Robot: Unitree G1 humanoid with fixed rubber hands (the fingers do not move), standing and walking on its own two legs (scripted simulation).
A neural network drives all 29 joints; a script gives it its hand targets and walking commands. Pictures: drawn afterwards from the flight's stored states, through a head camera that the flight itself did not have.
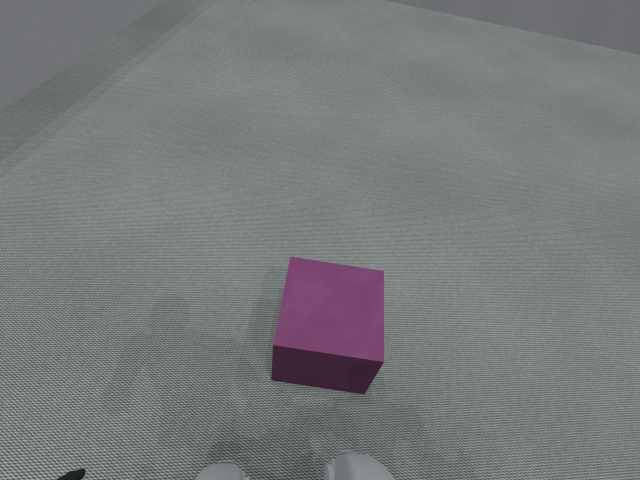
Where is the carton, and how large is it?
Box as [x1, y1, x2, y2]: [271, 257, 383, 393]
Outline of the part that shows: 290,257 273,343 271,379 364,393 383,362 383,271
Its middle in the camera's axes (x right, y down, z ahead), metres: +0.03 +0.28 +1.18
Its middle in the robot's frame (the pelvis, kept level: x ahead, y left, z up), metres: +0.63 -0.08 -0.61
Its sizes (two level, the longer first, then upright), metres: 0.288 0.287 0.253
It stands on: the floor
